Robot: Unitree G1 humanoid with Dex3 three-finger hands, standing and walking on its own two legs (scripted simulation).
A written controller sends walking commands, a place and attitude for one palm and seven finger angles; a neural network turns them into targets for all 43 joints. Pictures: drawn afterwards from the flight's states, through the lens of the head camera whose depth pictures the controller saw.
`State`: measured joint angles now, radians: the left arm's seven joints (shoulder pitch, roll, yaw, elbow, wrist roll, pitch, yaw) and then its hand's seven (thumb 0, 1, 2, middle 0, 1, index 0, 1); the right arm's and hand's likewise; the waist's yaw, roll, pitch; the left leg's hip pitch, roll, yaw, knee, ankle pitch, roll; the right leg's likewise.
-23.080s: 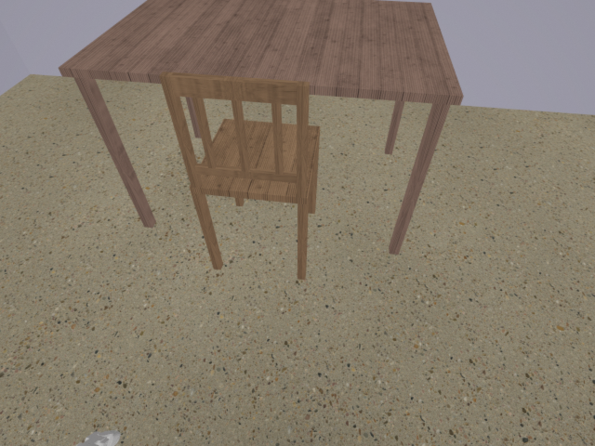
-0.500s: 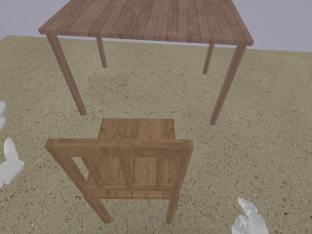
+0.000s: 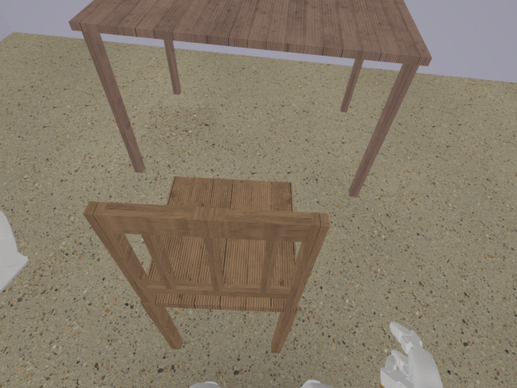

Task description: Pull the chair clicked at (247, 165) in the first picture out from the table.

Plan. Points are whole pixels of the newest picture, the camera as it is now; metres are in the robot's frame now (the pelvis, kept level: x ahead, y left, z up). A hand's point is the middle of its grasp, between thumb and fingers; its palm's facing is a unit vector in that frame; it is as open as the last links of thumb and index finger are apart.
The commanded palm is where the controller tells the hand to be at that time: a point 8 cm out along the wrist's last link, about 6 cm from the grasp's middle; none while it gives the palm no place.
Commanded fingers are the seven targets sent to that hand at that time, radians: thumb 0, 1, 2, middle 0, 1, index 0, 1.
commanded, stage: step back with the hand held close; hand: left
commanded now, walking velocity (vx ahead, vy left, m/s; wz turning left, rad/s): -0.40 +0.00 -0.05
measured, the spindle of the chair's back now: (215, 263) +0.35 +0.10 -0.09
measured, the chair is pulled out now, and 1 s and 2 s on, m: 0.60 0.60 0.60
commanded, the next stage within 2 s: stop stepping back and stand still in 0.50 s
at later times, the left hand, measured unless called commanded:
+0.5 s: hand out of the picture +0.13 +0.24 +0.18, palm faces +0.37 -0.76 -0.53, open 7.4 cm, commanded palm +0.06 +0.28 +0.19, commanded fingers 0.00 0.90 0.90 -0.20 -0.30 -0.20 -0.30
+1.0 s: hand out of the picture +0.01 +0.23 +0.18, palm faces +0.40 -0.79 -0.47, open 7.4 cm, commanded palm -0.04 +0.26 +0.19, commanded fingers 0.00 0.90 0.90 -0.20 -0.30 -0.20 -0.30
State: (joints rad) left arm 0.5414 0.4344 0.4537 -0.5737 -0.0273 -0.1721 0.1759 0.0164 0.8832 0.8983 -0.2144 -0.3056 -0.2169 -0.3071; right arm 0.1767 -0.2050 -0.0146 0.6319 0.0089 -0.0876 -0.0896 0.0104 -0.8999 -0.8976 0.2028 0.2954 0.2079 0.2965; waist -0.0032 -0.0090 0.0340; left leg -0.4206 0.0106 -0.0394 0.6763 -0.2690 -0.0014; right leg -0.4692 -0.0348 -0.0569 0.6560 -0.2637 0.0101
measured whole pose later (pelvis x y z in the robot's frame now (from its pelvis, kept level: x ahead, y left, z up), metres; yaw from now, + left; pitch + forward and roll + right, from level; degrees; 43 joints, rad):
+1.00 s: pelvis -0.18 -0.03 +0.02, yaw +0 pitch -2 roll -1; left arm 0.58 0.42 0.41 -0.48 -0.01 -0.19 0.15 0.02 0.88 0.90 -0.21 -0.31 -0.22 -0.31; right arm 0.32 -0.23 -0.03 0.65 0.02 -0.15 -0.08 0.01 -0.90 -0.90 0.20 0.30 0.21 0.30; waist -0.04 -0.02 -0.03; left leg -0.21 0.00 0.03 0.50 -0.26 0.03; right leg -0.32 -0.03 -0.05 0.58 -0.33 0.01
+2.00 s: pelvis -0.19 -0.05 +0.02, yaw +1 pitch -1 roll +0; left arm 0.33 0.21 0.00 1.03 0.01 0.03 0.03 -0.01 0.93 0.90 -0.20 -0.30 -0.20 -0.30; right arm 0.40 -0.15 0.00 1.05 -0.01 0.01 -0.02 0.00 -0.91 -0.90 0.20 0.29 0.20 0.30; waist -0.01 0.02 0.06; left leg -0.21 0.00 -0.01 0.47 -0.23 0.00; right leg -0.24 -0.01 -0.04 0.44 -0.19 -0.01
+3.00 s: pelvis -0.19 -0.06 +0.02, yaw +2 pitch -1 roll +0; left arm 0.30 0.13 0.00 1.06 0.01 0.01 0.04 0.01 0.91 0.90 -0.20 -0.30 -0.20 -0.30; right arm 0.35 -0.10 0.00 1.07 -0.01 -0.01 -0.04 0.00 -0.91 -0.90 0.20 0.29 0.20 0.30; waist 0.00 0.01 0.06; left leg -0.21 0.01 -0.02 0.46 -0.23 -0.01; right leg -0.24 0.00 -0.05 0.45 -0.20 -0.02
